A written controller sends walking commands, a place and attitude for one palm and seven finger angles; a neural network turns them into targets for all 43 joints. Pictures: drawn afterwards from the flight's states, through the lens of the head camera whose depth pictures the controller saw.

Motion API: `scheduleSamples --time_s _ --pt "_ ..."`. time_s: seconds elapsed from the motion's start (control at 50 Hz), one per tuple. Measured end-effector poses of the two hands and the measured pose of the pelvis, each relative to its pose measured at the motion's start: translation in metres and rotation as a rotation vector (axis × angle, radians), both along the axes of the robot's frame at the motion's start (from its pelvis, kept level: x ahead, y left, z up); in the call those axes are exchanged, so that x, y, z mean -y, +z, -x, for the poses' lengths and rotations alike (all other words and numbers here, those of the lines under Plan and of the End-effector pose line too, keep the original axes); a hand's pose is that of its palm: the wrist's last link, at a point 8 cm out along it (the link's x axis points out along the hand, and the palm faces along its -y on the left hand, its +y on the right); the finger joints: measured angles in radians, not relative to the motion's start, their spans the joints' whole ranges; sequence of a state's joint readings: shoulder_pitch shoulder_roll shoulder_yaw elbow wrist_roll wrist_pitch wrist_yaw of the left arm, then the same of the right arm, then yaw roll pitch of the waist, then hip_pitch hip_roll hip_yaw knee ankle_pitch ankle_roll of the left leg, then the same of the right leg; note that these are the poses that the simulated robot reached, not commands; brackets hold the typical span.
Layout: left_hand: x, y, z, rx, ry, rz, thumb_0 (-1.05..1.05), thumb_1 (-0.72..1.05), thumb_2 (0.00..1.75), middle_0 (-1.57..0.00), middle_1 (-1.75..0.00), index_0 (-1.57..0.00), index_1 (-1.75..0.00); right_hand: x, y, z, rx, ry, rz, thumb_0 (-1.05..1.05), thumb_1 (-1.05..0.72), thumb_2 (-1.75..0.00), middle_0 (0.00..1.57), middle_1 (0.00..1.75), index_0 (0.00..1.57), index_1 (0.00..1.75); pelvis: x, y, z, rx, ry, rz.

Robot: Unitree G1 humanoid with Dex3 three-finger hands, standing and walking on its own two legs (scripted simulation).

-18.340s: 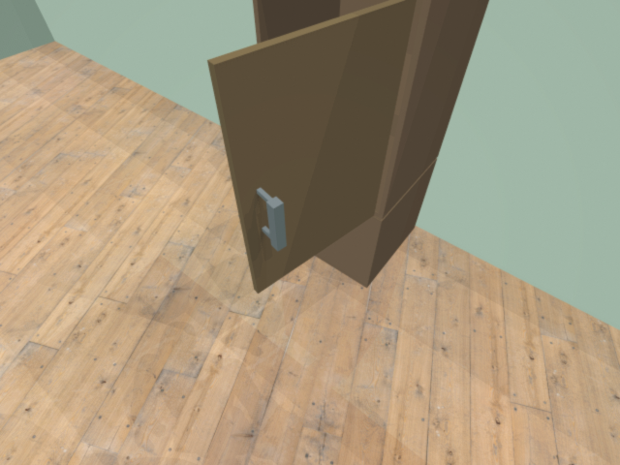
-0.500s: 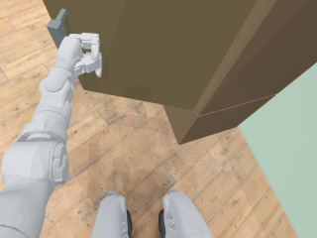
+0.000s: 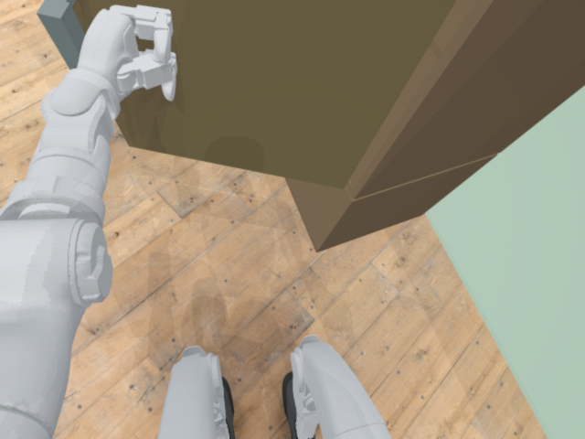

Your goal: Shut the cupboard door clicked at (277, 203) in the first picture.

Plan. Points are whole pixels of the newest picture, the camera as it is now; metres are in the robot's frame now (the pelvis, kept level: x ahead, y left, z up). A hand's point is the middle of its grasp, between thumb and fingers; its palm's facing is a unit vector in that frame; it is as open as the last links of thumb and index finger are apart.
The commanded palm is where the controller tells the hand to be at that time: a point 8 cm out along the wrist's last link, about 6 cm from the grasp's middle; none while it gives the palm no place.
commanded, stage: push the door shut along its arc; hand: left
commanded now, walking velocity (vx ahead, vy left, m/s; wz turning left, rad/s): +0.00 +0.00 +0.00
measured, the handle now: (87, 44) +0.60 +0.18 +0.08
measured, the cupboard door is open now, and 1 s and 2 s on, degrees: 60 50 50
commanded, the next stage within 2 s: pull the fist back off the door in 0.20 s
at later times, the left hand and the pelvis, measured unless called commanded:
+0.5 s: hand (195, 38) +0.61 +0.06 +0.08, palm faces +0.09 -1.00 +0.02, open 3.0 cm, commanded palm +0.58 +0.06 +0.08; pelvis -0.01 +0.00 -0.02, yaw -1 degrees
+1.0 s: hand (211, 83) +0.54 +0.04 +0.08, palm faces +0.05 -1.00 -0.04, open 3.1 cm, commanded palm +0.50 +0.08 +0.08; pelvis +0.03 -0.02 +0.03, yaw +2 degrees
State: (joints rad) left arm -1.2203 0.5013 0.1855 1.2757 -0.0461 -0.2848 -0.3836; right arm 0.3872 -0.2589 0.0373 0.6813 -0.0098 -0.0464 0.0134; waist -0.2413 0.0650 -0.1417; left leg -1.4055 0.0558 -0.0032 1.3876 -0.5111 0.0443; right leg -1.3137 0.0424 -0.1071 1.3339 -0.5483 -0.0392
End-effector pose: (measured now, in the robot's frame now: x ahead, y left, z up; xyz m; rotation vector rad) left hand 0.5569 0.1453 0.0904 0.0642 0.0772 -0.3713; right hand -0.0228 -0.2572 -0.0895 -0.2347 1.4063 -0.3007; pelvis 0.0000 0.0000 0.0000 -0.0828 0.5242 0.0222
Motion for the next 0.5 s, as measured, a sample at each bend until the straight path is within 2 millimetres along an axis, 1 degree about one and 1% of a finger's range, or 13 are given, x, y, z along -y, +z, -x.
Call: scheduleSamples --time_s 0.16,0.32,0.36,0.42,0.46,0.5 --pt "0.009 0.002 -0.009 0.000 -0.020 0.004 0.03 0.95 0.98 -1.30 -1.50 -1.30 -1.50 0.008 -0.001 0.000 0.013 0.025 0.042 0.00 -0.90 -0.89 0.20 0.30 0.21 0.30 0.000 -0.008 0.005 -0.015 0.008 0.010" --pt "0.021 0.002 -0.022 0.013 -0.038 0.004 0.04 1.02 1.02 -1.30 -1.50 -1.30 -1.50 0.008 -0.007 0.010 0.002 0.018 0.068 0.00 -0.90 -0.89 0.20 0.30 0.21 0.30 0.000 -0.019 0.010 -0.040 0.004 0.017" --pt "0.023 0.000 -0.025 0.006 0.048 0.068 0.05 0.99 1.01 -1.30 -1.50 -1.30 -1.50 0.005 -0.009 0.013 -0.007 0.028 0.063 0.00 -0.90 -0.89 0.20 0.30 0.20 0.30 -0.001 -0.021 0.011 -0.049 0.001 0.019" --pt "0.028 -0.005 -0.027 -0.005 0.262 0.144 0.04 0.91 0.97 -1.30 -1.50 -1.30 -1.50 -0.003 -0.011 0.020 -0.028 0.048 0.019 0.00 -0.90 -0.89 0.20 0.30 0.20 0.30 0.000 -0.022 0.011 -0.060 -0.002 0.017" --pt "0.033 -0.009 -0.027 0.007 0.395 0.137 0.02 0.88 0.95 -1.30 -1.50 -1.30 -1.50 -0.010 -0.012 0.024 -0.045 0.056 -0.021 0.00 -0.90 -0.89 0.20 0.30 0.20 0.30 0.000 -0.022 0.011 -0.067 -0.005 0.014" --pt "0.038 -0.010 -0.026 0.047 0.467 0.078 0.01 0.87 0.93 -1.30 -1.50 -1.30 -1.50 -0.017 -0.013 0.030 -0.059 0.047 -0.061 0.00 -0.90 -0.89 0.20 0.30 0.20 0.30 0.001 -0.021 0.010 -0.073 -0.007 0.009"
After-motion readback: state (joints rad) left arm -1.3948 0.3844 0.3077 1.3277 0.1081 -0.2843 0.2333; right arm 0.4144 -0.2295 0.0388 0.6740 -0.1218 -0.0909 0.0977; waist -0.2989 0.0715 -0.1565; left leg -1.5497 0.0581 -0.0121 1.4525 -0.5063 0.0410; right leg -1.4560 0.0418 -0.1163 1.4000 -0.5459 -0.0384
